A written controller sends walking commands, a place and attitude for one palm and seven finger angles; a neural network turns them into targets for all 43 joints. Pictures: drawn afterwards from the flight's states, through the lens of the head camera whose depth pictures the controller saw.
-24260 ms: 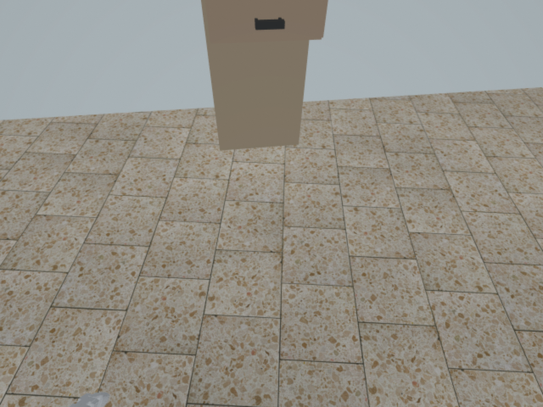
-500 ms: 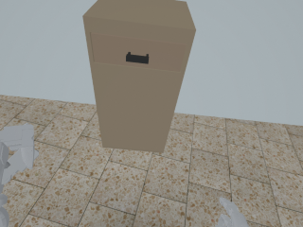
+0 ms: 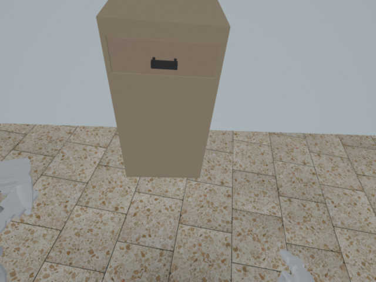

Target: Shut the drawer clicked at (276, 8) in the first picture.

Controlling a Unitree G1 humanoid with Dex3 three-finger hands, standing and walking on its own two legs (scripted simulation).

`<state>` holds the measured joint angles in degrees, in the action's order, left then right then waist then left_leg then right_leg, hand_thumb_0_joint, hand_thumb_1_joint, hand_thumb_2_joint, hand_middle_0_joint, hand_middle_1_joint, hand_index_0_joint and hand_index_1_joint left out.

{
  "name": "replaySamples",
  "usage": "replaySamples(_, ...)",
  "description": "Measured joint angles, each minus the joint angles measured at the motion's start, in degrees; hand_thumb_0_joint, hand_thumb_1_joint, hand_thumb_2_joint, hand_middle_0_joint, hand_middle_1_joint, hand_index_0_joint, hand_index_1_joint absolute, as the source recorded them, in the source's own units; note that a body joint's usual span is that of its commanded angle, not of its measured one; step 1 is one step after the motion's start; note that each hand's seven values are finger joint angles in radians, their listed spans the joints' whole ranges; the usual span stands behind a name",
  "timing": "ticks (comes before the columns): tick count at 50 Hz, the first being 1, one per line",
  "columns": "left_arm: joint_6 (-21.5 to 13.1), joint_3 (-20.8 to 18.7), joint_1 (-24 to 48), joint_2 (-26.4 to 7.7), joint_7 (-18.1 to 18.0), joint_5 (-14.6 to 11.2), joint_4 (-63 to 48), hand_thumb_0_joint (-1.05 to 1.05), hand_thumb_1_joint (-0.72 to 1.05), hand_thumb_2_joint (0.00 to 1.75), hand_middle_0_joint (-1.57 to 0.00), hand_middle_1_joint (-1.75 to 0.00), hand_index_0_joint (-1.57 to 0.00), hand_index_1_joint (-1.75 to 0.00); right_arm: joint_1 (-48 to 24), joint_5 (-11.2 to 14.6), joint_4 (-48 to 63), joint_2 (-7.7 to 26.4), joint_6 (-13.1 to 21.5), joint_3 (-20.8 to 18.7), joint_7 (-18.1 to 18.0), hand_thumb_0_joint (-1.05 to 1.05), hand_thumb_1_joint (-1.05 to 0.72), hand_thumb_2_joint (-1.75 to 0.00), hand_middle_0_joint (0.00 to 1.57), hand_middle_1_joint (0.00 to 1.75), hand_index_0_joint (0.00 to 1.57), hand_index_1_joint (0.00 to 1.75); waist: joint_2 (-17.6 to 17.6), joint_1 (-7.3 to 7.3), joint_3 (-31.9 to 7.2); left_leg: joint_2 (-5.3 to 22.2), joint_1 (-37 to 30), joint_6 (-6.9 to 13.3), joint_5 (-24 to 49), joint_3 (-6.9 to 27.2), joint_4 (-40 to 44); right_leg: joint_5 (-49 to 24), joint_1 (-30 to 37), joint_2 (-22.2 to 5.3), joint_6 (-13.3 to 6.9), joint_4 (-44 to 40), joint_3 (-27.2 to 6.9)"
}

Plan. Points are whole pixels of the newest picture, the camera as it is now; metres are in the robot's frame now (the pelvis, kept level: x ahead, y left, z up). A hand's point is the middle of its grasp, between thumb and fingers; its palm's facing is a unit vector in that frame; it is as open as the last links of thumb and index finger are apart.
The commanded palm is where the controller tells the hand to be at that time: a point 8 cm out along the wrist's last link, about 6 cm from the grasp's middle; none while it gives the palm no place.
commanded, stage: stop stepping back and stand still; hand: left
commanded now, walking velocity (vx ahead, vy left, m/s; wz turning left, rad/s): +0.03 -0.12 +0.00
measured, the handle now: (164, 62) +0.87 +0.10 +0.05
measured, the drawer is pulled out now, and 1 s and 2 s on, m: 0.00 0.00 0.00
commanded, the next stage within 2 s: let the arm hang, fingers relaxed in 0.74 s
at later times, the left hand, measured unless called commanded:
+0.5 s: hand (44, 175) +0.23 +0.23 +0.18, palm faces +0.38 -0.80 -0.47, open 3.3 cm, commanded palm +0.16 +0.28 +0.19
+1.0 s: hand (68, 250) +0.20 +0.26 -0.05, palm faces +0.11 -0.91 -0.41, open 3.1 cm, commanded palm none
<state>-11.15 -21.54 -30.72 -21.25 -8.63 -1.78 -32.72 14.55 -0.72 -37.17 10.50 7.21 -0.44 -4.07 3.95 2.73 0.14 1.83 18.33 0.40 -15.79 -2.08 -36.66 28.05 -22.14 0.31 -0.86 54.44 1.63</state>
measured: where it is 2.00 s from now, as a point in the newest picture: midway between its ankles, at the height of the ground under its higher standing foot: outside the picture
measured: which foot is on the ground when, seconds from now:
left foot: down 0.00-1.00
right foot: down 0.00-1.00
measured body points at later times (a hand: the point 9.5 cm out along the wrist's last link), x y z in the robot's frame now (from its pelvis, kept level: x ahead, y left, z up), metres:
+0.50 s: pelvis +0.04 -0.01 +0.01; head +0.07 +0.00 +0.46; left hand +0.21 +0.27 +0.21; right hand +0.23 -0.23 -0.07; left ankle +0.05 +0.12 -0.72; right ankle +0.02 -0.11 -0.72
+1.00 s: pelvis +0.04 +0.01 +0.00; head +0.05 -0.01 +0.45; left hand +0.20 +0.30 -0.03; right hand +0.20 -0.24 -0.12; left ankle +0.05 +0.12 -0.72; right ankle +0.02 -0.11 -0.72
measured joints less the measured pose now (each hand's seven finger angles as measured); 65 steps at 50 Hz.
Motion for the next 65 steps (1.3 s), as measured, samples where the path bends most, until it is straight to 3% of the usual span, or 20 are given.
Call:
replaySamples(3,-0.85,-0.39,-3.96,-1.92,0.32,0.08,-2.89,0.02,0.89,0.90,-1.41,-1.60,-1.41,-1.60,1.03,0.09,0.95,-2.15,0.29,1.36,1.49,0.01,-0.91,-0.90,0.20,0.30,0.20,0.30,-0.90,0.44,0.21,0.44,-1.26,-0.54,1.94,1.01,3.98,-1.70,0.65,0.46,0.05,-4.71,1.11)
replaySamples(5,-1.49,-1.03,-7.04,-3.30,0.25,0.15,-4.49,0.02,0.89,0.90,-1.41,-1.60,-1.41,-1.60,2.03,0.00,2.02,-2.78,-0.31,2.08,1.85,0.01,-0.91,-0.90,0.20,0.30,0.20,0.30,-2.35,0.05,-0.16,1.29,-0.75,-0.83,1.51,1.44,4.20,-1.55,3.99,0.69,-0.23,-12.96,2.74)
replaySamples(7,-2.01,-2.16,-8.60,-4.83,0.16,0.30,-5.24,0.01,0.89,0.90,-1.41,-1.60,-1.41,-1.60,2.43,0.05,2.93,-2.97,-1.22,2.32,1.93,0.01,-0.90,-0.90,0.20,0.30,0.20,0.30,-2.75,-0.86,-0.59,1.16,2.14,-0.58,-3.12,1.28,0.13,-2.94,6.75,0.53,-1.58,-21.11,1.88)
replaySamples(9,-2.07,-1.63,-7.35,-3.93,0.36,0.08,-4.11,0.01,0.88,0.90,-1.41,-1.60,-1.41,-1.60,0.92,0.14,1.52,-1.91,-2.13,1.94,1.82,0.01,-0.90,-0.90,0.20,0.30,0.20,0.30,-4.30,-2.03,0.82,0.82,5.06,-0.24,-6.32,2.12,-8.24,-11.18,6.24,0.66,-1.97,-20.94,2.49)
replaySamples(11,-1.89,-0.68,-6.00,-2.11,0.34,-0.15,-2.05,0.01,0.88,0.90,-1.41,-1.60,-1.41,-1.60,-0.02,0.37,-0.67,-0.80,-2.58,1.48,1.62,0.01,-0.90,-0.90,0.20,0.30,0.20,0.30,-4.95,-2.83,1.15,0.04,5.78,-0.11,-7.61,1.76,-12.38,-11.05,7.06,0.29,-1.58,-20.96,2.69)
replaySamples(14,-1.41,-0.18,-5.86,0.54,-0.12,-0.33,-0.59,0.01,0.88,0.90,-1.41,-1.60,-1.41,-1.60,-0.46,0.54,-1.45,0.50,-2.51,1.23,0.83,0.01,-0.90,-0.90,0.21,0.30,0.20,0.30,-4.43,-3.17,0.84,-0.31,1.34,0.53,-4.00,-0.27,-2.83,-9.50,8.07,-0.57,-0.73,-21.02,2.32)
replaySamples(16,-1.60,0.42,-5.01,1.40,-0.24,-0.29,-0.46,0.01,0.88,0.90,-1.41,-1.60,-1.41,-1.60,-0.89,0.54,-0.88,1.47,-1.60,0.60,0.12,0.02,-0.90,-0.90,0.20,0.30,0.20,0.30,-4.85,-3.05,1.44,-0.05,-1.13,0.80,0.75,0.09,2.75,-8.14,8.23,-0.55,-0.18,-19.58,2.85)
replaySamples(19,-1.74,0.85,-3.46,1.32,0.11,0.11,0.64,0.01,0.88,0.90,-1.41,-1.60,-1.41,-1.60,-2.26,0.77,-0.49,1.32,-0.86,0.26,-0.32,0.02,-0.91,-0.90,0.20,0.30,0.20,0.30,-3.21,-3.58,2.14,-0.88,-2.55,0.04,0.06,-0.84,3.68,-8.20,9.26,-1.36,0.30,-20.26,1.84)
replaySamples(24,-2.32,0.55,-3.49,-0.06,0.41,0.49,-0.19,0.02,0.89,0.90,-1.41,-1.60,-1.41,-1.60,-4.19,1.06,2.47,0.90,0.17,0.61,0.39,0.01,-0.91,-0.90,0.20,0.30,0.20,0.30,-3.86,-2.54,2.80,-0.05,-3.26,-0.66,0.73,-0.12,6.58,-9.91,11.13,-0.26,-0.42,-25.41,2.55)
replaySamples(32,-2.54,0.22,-7.27,-2.11,0.93,-0.75,-1.39,0.01,0.88,0.90,-1.40,-1.60,-1.40,-1.60,-6.25,1.57,4.66,0.80,-2.61,0.38,0.67,0.01,-0.91,-0.90,0.20,0.30,0.20,0.30,-3.97,-1.69,3.14,0.28,-3.88,-1.00,0.47,-0.79,7.77,-9.95,11.48,0.09,-0.47,-26.68,1.88)
replaySamples(42,-1.62,0.87,-7.40,-1.13,0.64,-0.94,0.27,0.01,0.88,0.90,-1.40,-1.60,-1.40,-1.60,-4.63,1.68,3.90,1.36,-4.17,0.02,-0.21,0.01,-0.91,-0.90,0.20,0.30,0.20,0.30,-4.26,-2.24,2.87,-0.07,-4.37,-0.48,0.97,-0.85,8.61,-10.86,12.32,-0.21,0.09,-28.22,1.85)
replaySamples(44,-2.00,4.94,-2.32,-1.91,2.94,0.82,9.27,0.01,0.89,0.90,-1.40,-1.60,-1.40,-1.60,-4.60,1.78,0.76,2.89,-2.08,-0.80,2.19,0.01,-0.91,-0.90,0.20,0.30,0.20,0.30,-5.36,-2.88,1.46,-0.57,-2.06,-0.16,0.72,-0.44,6.67,-10.32,10.20,-0.82,0.31,-26.04,2.41)
replaySamples(48,7.65,14.15,11.21,1.57,7.10,3.26,40.85,0.00,0.89,0.90,-1.36,-1.56,-1.36,-1.56,-5.86,0.52,-5.19,6.23,-5.39,-0.85,4.56,0.01,-0.91,-0.90,0.20,0.30,0.20,0.30,-8.03,-2.81,-0.96,-1.84,1.59,0.87,-1.03,0.40,1.96,-7.64,6.76,-2.29,0.94,-20.59,3.28)
replaySamples(52,13.32,18.93,16.46,6.30,7.80,3.54,66.07,0.01,0.90,0.90,-1.26,-1.47,-1.26,-1.46,-5.45,-0.48,-9.14,4.88,-7.54,-0.27,4.43,0.01,-0.91,-0.90,0.20,0.30,0.20,0.30,-6.19,-1.39,0.25,-2.39,0.51,0.90,-0.98,0.13,1.79,-7.15,7.31,-2.92,1.06,-19.35,3.00)
replaySamples(55,14.33,21.73,16.54,9.70,8.02,3.10,77.66,0.01,0.91,0.90,-1.16,-1.37,-1.16,-1.37,-3.86,-0.61,-12.56,3.10,-8.21,0.37,3.96,0.01,-0.91,-0.90,0.20,0.30,0.20,0.30,-4.14,-1.05,1.82,-2.20,-1.28,0.90,-0.03,0.07,3.64,-8.32,9.12,-2.63,1.17,-21.41,2.95)
replaySamples(56,14.08,21.60,16.38,10.07,6.50,3.86,80.41,0.01,0.90,0.90,-1.13,-1.36,-1.13,-1.33,-3.19,-0.56,-13.91,2.40,-8.36,0.53,3.77,0.01,-0.91,-0.90,0.20,0.30,0.20,0.30,-3.58,-1.18,2.26,-2.02,-1.72,0.86,0.40,0.22,4.37,-8.93,9.76,-2.38,1.08,-22.52,3.11)
replaySamples(65,12.51,21.02,12.86,8.82,7.36,2.25,94.50,0.01,0.90,0.90,-0.80,-1.01,-0.79,-0.97,2.23,-0.08,-23.94,-1.21,-9.32,0.51,2.68,0.01,-0.91,-0.90,0.20,0.30,0.20,0.30,-4.01,-3.03,4.19,-1.73,-3.76,0.94,3.66,0.93,9.61,-13.39,13.06,-1.64,0.96,-30.17,3.91)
